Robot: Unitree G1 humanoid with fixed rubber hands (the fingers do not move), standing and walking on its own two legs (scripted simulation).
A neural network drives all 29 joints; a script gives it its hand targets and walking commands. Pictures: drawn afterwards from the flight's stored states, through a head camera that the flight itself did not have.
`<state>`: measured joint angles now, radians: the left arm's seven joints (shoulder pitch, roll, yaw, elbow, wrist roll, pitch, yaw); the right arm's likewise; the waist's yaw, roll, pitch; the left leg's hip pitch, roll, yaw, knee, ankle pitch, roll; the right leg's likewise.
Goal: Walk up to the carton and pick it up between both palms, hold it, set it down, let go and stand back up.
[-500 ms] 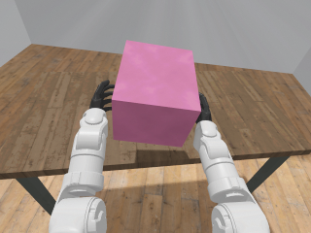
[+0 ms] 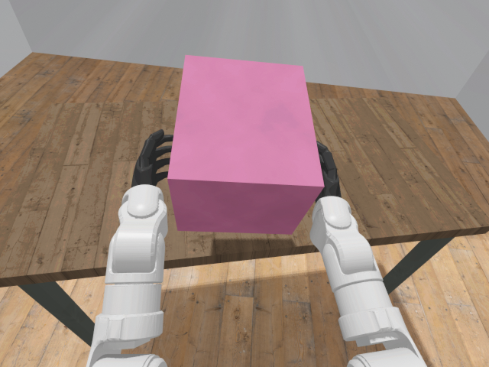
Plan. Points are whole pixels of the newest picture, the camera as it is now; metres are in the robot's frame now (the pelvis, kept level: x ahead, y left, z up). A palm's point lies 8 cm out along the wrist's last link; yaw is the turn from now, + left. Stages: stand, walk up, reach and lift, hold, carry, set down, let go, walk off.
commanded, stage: reach and lift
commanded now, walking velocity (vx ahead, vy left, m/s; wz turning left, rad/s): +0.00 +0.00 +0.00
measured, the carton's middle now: (240, 148) +0.41 -0.01 +0.16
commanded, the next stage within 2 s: hold in 0.24 s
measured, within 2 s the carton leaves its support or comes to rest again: neither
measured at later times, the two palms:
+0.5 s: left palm (135, 185) +0.33 +0.14 +0.16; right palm (325, 189) +0.33 -0.14 +0.15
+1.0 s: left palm (135, 181) +0.34 +0.14 +0.16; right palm (324, 183) +0.34 -0.14 +0.15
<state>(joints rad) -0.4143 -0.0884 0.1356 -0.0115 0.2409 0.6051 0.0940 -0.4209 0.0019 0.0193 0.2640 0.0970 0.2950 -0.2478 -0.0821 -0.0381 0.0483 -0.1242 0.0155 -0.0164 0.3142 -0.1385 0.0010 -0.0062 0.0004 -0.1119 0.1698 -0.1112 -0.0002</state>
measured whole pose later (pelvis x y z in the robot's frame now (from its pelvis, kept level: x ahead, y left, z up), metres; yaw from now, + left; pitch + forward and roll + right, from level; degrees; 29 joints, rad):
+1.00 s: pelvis -0.01 -0.01 +0.00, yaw +1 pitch -6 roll -1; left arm -0.49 -0.07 0.20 0.01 0.32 0.72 0.02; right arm -0.51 0.06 -0.03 0.36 0.06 0.32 -0.23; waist -0.07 -0.07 0.05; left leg -0.06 0.02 -0.03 0.29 -0.11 -0.02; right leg 0.04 0.01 -0.13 0.19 -0.12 -0.02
